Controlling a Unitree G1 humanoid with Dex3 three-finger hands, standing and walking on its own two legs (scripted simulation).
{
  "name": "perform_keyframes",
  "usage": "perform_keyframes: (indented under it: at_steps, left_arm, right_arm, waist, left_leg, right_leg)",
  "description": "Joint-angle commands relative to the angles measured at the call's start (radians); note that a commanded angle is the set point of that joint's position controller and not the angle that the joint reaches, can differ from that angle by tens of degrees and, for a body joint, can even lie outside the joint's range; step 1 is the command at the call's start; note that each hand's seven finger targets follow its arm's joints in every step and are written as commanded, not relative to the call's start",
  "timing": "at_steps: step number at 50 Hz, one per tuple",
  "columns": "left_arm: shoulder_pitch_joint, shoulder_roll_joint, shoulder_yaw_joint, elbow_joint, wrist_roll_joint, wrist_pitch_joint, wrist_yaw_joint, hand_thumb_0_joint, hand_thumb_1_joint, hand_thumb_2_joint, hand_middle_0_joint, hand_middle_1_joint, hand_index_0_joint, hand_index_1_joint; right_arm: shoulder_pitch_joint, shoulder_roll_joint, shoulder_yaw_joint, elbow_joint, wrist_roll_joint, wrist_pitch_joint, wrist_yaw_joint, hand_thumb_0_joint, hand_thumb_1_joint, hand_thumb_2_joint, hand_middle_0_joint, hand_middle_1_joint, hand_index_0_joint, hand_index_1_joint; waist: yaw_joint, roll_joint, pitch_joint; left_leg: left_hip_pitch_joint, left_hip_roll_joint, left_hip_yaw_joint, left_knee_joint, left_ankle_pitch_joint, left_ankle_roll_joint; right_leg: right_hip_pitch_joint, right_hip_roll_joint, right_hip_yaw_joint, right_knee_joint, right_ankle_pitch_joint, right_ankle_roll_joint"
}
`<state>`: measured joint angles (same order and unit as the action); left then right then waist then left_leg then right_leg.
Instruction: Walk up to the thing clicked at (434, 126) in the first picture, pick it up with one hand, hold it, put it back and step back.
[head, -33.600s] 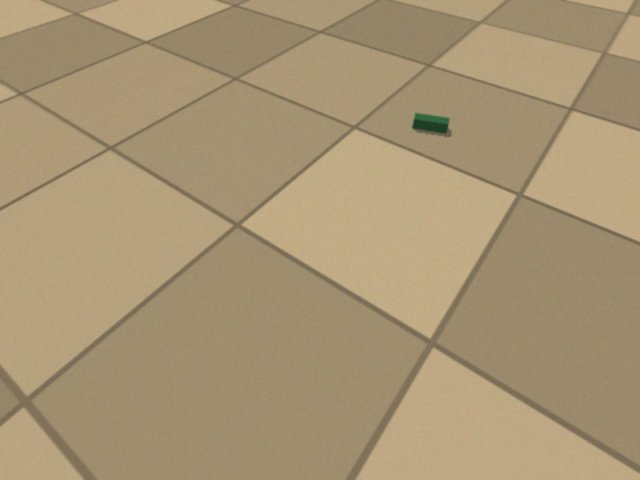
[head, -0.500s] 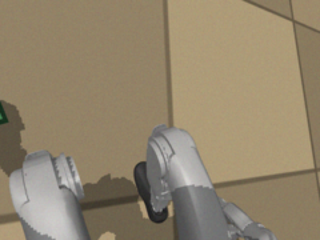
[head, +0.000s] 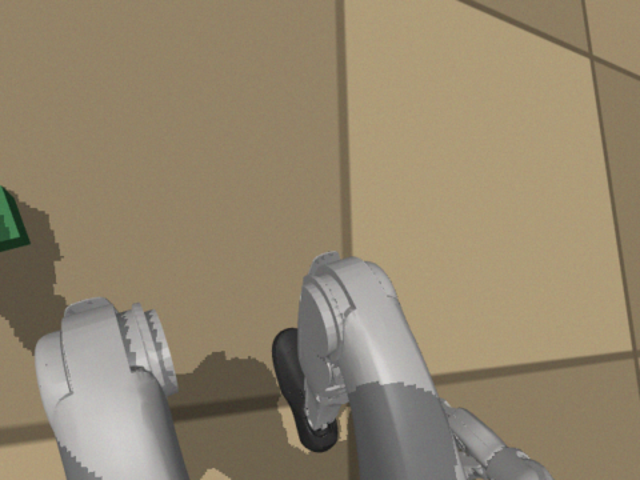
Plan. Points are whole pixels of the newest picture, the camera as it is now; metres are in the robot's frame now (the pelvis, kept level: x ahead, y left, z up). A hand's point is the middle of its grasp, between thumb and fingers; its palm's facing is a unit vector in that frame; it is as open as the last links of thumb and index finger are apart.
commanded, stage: withdraw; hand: left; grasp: from above
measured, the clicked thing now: out of the picture +0.40 +0.37 -0.27
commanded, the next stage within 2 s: home in 0.80 s
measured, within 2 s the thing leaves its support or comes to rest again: neither
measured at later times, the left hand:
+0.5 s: hand out of the picture +0.39 +0.38 -0.08, palm faces -0.48 -0.14 -0.86, open 14.0 cm
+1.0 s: hand out of the picture +0.40 +0.38 -0.10, palm faces -0.38 -0.08 -0.92, open 13.6 cm
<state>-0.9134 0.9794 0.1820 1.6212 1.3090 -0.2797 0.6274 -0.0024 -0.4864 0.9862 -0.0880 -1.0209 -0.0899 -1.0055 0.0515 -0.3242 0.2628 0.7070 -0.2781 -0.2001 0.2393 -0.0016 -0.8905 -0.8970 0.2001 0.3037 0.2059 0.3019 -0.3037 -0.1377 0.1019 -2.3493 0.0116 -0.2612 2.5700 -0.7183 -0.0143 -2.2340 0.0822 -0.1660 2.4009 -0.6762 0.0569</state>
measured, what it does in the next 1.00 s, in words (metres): stands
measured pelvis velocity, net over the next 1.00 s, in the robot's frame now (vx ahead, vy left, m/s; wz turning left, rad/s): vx -0.01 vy -0.01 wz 0.10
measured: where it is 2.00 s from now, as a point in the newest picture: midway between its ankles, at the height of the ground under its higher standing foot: (237, 444)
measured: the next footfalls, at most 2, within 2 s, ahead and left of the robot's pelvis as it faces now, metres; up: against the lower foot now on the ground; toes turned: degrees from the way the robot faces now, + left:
none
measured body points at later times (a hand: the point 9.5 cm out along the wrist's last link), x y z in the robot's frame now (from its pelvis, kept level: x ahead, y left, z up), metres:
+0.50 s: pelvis -0.01 -0.01 +0.06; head +0.21 +0.09 +0.44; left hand +0.42 +0.39 -0.03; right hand +0.11 -0.27 -0.05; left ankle +0.06 +0.13 -0.26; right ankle +0.11 -0.12 -0.26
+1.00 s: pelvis -0.01 -0.01 +0.04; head +0.21 +0.09 +0.42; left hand +0.42 +0.38 -0.05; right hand +0.09 -0.25 -0.07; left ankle +0.06 +0.13 -0.26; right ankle +0.11 -0.12 -0.26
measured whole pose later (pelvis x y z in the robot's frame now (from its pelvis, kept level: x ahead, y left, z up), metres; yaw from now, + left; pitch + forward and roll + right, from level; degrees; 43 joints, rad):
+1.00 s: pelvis -0.01 -0.01 +0.04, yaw +6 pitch +33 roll -9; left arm -0.88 0.80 0.12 1.30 1.24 -0.21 0.34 0.00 -0.41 0.95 -0.16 -0.93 -0.15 -0.92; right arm 0.15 -0.25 0.08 0.73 -0.13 -0.04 0.14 0.00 -0.89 -0.90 0.20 0.30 0.21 0.30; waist -0.20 0.00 -0.06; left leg -2.32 0.00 -0.14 2.38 -0.66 0.00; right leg -2.22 0.04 -0.08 2.30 -0.67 0.05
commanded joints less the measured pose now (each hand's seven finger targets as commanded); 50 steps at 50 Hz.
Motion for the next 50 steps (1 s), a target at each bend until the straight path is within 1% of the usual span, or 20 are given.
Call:
perform_keyframes:
  at_steps: [1, 3, 4, 6, 9, 11, 14, 16, 20, 22, 26, 30, 34, 38, 41, 45, 46, 47, 49, 50]
  left_arm:
    - [-0.228, 0.306, 0.064, -0.299, -0.044, 0.044, 0.012, 0.0, -0.52, 0.988, -0.064, -1.023, -0.072, -1.014]
    - [-0.186, 0.246, 0.048, -0.345, -0.067, 0.076, -0.029, 0.0, -0.517, 0.987, -0.065, -1.016, -0.072, -1.007]
    - [-0.217, 0.244, 0.044, -0.411, -0.075, 0.085, -0.048, 0.0, -0.518, 0.989, -0.065, -1.013, -0.071, -1.006]
    - [-0.19, 0.169, 0.005, -0.447, -0.096, 0.112, -0.111, 0.0, -0.519, 0.993, -0.066, -1.01, -0.07, -1.005]
    - [-0.22, 0.099, -0.049, -0.475, -0.121, 0.137, -0.211, 0.0, -0.516, 0.993, -0.068, -1.014, -0.072, -1.009]
    - [-0.239, 0.025, -0.107, -0.474, -0.152, 0.144, -0.274, 0.0, -0.522, 1.0, -0.071, -1.024, -0.073, -1.021]
    - [-0.262, 0.043, -0.115, -0.493, -0.173, 0.129, -0.351, 0.0, -0.529, 1.006, -0.074, -1.027, -0.074, -1.027]
    - [-0.227, 0.062, -0.105, -0.471, -0.175, 0.119, -0.393, 0.0, -0.523, 1.004, -0.078, -1.024, -0.078, -1.024]
    - [-0.216, 0.083, -0.099, -0.432, -0.174, 0.072, -0.438, 0.0, -0.523, 1.007, -0.081, -1.018, -0.079, -1.02]
    - [-0.215, 0.115, -0.071, -0.428, -0.172, 0.04, -0.44, 0.0, -0.518, 1.007, -0.08, -1.016, -0.079, -1.018]
    - [-0.227, 0.124, -0.065, -0.422, -0.142, -0.026, -0.412, 0.0, -0.511, 1.0, -0.086, -1.007, -0.085, -1.008]
    - [-0.275, 0.128, -0.067, -0.393, -0.098, -0.071, -0.342, 0.0, -0.51, 0.996, -0.076, -1.022, -0.082, -1.016]
    - [-0.347, 0.205, -0.008, -0.41, -0.052, -0.095, -0.254, 0.0, -0.506, 0.992, -0.077, -1.016, -0.084, -1.009]
    - [-0.336, 0.222, 0.027, -0.412, -0.021, -0.066, -0.186, 0.0, -0.493, 0.977, -0.086, -0.995, -0.093, -0.987]
    - [-0.345, 0.224, 0.044, -0.498, -0.03, -0.016, -0.168, 0.0, -0.478, 0.963, -0.104, -0.973, -0.109, -0.967]
    - [-0.289, 0.148, -0.001, -0.478, -0.069, 0.054, -0.208, 0.0, -0.461, 0.95, -0.115, -0.952, -0.119, -0.946]
    - [-0.282, 0.117, -0.026, -0.452, -0.075, 0.07, -0.227, 0.0, -0.381, 0.877, -0.195, -0.872, -0.199, -0.866]
    - [-0.279, 0.095, -0.043, -0.463, -0.092, 0.08, -0.247, 0.0, -0.301, 0.906, -0.244, -0.792, -0.219, -0.786]
    - [-0.229, 0.103, -0.03, -0.503, -0.131, 0.1, -0.287, 0.0, -0.171, 0.866, -0.232, -0.632, -0.21, -0.63]
    - [-0.203, 0.092, -0.021, -0.539, -0.156, 0.108, -0.306, 0.0, -0.132, 0.873, -0.233, -0.604, -0.211, -0.624]
  right_arm:
    - [0.169, -0.304, -0.142, 0.007, 0.026, 0.007, -0.01, 0.0, -0.897, -0.9, 0.201, 0.3, 0.201, 0.3]
    - [0.172, -0.287, -0.173, 0.011, 0.046, 0.022, -0.004, 0.0, -0.895, -0.899, 0.201, 0.3, 0.201, 0.3]
    - [0.177, -0.283, -0.189, 0.009, 0.059, 0.033, -0.003, 0.0, -0.896, -0.9, 0.201, 0.3, 0.201, 0.3]
    - [0.196, -0.273, -0.222, 0.017, 0.084, 0.05, -0.002, 0.0, -0.896, -0.9, 0.201, 0.3, 0.2, 0.3]
    - [0.234, -0.263, -0.252, 0.006, 0.124, 0.08, -0.005, 0.0, -0.897, -0.9, 0.201, 0.3, 0.201, 0.3]
    - [0.262, -0.244, -0.261, 0.011, 0.149, 0.101, -0.012, 0.0, -0.898, -0.901, 0.201, 0.301, 0.201, 0.3]
    - [0.273, -0.237, -0.264, -0.005, 0.169, 0.124, -0.036, 0.0, -0.901, -0.902, 0.2, 0.301, 0.2, 0.301]
    - [0.28, -0.236, -0.268, -0.021, 0.18, 0.139, -0.052, 0.0, -0.901, -0.902, 0.2, 0.3, 0.2, 0.3]
    - [0.273, -0.206, -0.244, -0.044, 0.184, 0.165, -0.086, 0.0, -0.9, -0.901, 0.2, 0.3, 0.2, 0.3]
    - [0.263, -0.217, -0.234, -0.049, 0.181, 0.172, -0.101, 0.0, -0.897, -0.9, 0.2, 0.3, 0.2, 0.3]
    - [0.246, -0.208, -0.217, -0.051, 0.173, 0.185, -0.115, 0.0, -0.896, -0.899, 0.2, 0.3, 0.2, 0.3]
    - [0.247, -0.216, -0.2, -0.039, 0.151, 0.192, -0.122, 0.0, -0.893, -0.896, 0.2, 0.3, 0.2, 0.3]
    - [0.249, -0.233, -0.2, -0.026, 0.132, 0.192, -0.124, 0.0, -0.892, -0.895, 0.2, 0.3, 0.2, 0.3]
    - [0.252, -0.232, -0.219, -0.012, 0.119, 0.178, -0.124, 0.0, -0.895, -0.896, 0.2, 0.3, 0.2, 0.3]
    - [0.252, -0.231, -0.249, -0.012, 0.122, 0.164, -0.121, 0.0, -0.898, -0.897, 0.2, 0.3, 0.2, 0.3]
    - [0.288, -0.219, -0.271, 0.006, 0.139, 0.157, -0.115, 0.0, -0.897, -0.896, 0.2, 0.3, 0.2, 0.3]
    - [0.297, -0.214, -0.273, 0.013, 0.144, 0.159, -0.117, 0.0, -0.884, -0.895, 0.199, 0.299, 0.199, 0.299]
    - [0.309, -0.207, -0.275, 0.016, 0.152, 0.158, -0.116, 0.0, -0.884, -0.895, 0.199, 0.299, 0.199, 0.299]
    - [0.314, -0.2, -0.287, 0.007, 0.169, 0.162, -0.115, 0.0, -0.886, -0.895, 0.199, 0.299, 0.199, 0.299]
    - [0.321, -0.2, -0.295, 0.0, 0.175, 0.163, -0.114, 0.0, -0.886, -0.895, 0.199, 0.299, 0.199, 0.299]
  waist:
    - [0.062, 0.675, -0.799]
    - [0.085, 0.687, -0.817]
    - [0.089, 0.708, -0.83]
    - [0.1, 0.679, -0.843]
    - [0.077, 0.576, -0.816]
    - [0.054, 0.476, -0.753]
    - [0.061, 0.401, -0.734]
    - [0.075, 0.344, -0.726]
    - [0.078, 0.278, -0.691]
    - [0.088, 0.278, -0.676]
    - [0.098, 0.335, -0.698]
    - [0.078, 0.378, -0.718]
    - [0.089, 0.476, -0.787]
    - [0.101, 0.553, -0.847]
    - [0.121, 0.604, -0.914]
    - [0.116, 0.537, -0.898]
    - [0.107, 0.499, -0.888]
    - [0.098, 0.483, -0.868]
    - [0.132, 0.449, -0.909]
    - [0.143, 0.446, -0.917]
  left_leg:
    - [0.598, 0.021, 0.136, -0.312, 0.292, 0.003]
    - [0.613, 0.018, 0.14, -0.343, 0.299, -0.001]
    - [0.612, 0.015, 0.142, -0.361, 0.288, 0.0]
    - [0.624, 0.01, 0.144, -0.394, 0.267, 0.002]
    - [0.582, 0.004, 0.152, -0.418, 0.23, 0.02]
    - [0.536, 0.0, 0.156, -0.435, 0.176, 0.034]
    - [0.499, -0.01, 0.166, -0.449, 0.133, 0.044]
    - [0.505, -0.013, 0.173, -0.456, 0.156, 0.046]
    - [0.444, -0.018, 0.198, -0.45, 0.153, 0.056]
    - [0.438, -0.021, 0.201, -0.442, 0.148, 0.056]
    - [0.481, -0.016, 0.196, -0.455, 0.142, 0.047]
    - [0.504, -0.015, 0.193, -0.431, 0.161, 0.042]
    - [0.574, -0.015, 0.181, -0.422, 0.176, 0.028]
    - [0.632, -0.013, 0.188, -0.428, 0.191, 0.021]
    - [0.685, -0.012, 0.192, -0.459, 0.186, 0.018]
    - [0.634, -0.016, 0.206, -0.476, 0.176, 0.033]
    - [0.638, -0.015, 0.205, -0.473, 0.185, 0.036]
    - [0.618, -0.019, 0.208, -0.481, 0.183, 0.04]
    - [0.636, -0.021, 0.21, -0.499, 0.202, 0.045]
    - [0.648, -0.023, 0.214, -0.513, 0.216, 0.045]
  right_leg:
    - [0.322, 0.024, -0.087, -0.182, 0.301, -0.088]
    - [0.29, 0.016, -0.075, -0.18, 0.297, -0.094]
    - [0.275, 0.014, -0.071, -0.19, 0.287, -0.096]
    - [0.259, 0.007, -0.057, -0.212, 0.262, -0.099]
    - [0.276, 0.002, -0.036, -0.267, 0.243, -0.095]
    - [0.295, 0.002, -0.021, -0.322, 0.206, -0.092]
    - [0.337, -0.003, -0.002, -0.357, 0.162, -0.093]
    - [0.364, -0.008, 0.007, -0.377, 0.169, -0.093]
    - [0.422, -0.009, 0.032, -0.409, 0.154, -0.087]
    - [0.399, -0.013, 0.029, -0.41, 0.139, -0.09]
    - [0.373, -0.009, 0.023, -0.381, 0.128, -0.093]
    - [0.341, -0.008, 0.008, -0.352, 0.149, -0.092]
    - [0.303, -0.01, -0.012, -0.302, 0.153, -0.099]
    - [0.264, -0.013, -0.016, -0.278, 0.168, -0.102]
    - [0.25, -0.024, -0.013, -0.279, 0.172, -0.104]
    - [0.288, -0.025, 0.0, -0.331, 0.177, -0.099]
    - [0.293, -0.023, 0.002, -0.343, 0.189, -0.097]
    - [0.313, -0.023, 0.006, -0.359, 0.188, -0.095]
    - [0.37, -0.023, 0.016, -0.381, 0.201, -0.094]
    - [0.392, -0.028, 0.021, -0.392, 0.213, -0.091]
